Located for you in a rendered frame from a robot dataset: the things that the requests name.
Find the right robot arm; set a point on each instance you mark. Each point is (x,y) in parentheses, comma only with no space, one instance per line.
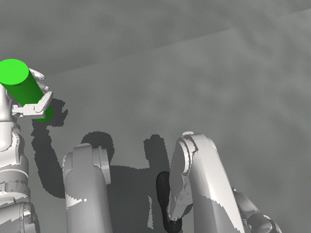
(261,223)

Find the can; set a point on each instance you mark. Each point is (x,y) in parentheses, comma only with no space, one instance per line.
(17,79)

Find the right robot foot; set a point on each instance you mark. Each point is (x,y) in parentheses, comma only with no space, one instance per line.
(163,192)

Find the right robot hand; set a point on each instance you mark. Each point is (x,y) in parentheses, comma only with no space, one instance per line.
(245,206)

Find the left robot arm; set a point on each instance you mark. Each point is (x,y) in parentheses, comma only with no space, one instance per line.
(17,213)

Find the left robot hand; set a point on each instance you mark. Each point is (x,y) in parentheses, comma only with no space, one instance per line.
(10,111)

